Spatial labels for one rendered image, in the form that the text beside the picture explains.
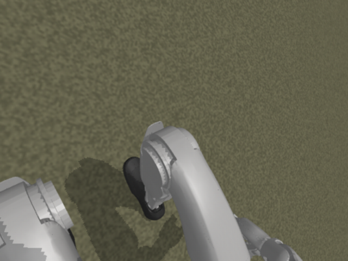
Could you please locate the right robot foot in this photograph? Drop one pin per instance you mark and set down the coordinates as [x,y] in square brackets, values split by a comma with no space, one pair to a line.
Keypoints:
[131,170]

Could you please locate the left robot foot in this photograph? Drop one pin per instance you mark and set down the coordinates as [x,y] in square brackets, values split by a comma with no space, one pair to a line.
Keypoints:
[72,237]

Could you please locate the right robot arm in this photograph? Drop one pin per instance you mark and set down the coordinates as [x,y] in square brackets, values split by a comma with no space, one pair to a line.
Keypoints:
[274,250]

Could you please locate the right robot hand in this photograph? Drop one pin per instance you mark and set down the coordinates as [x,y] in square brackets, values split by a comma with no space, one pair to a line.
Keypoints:
[254,235]

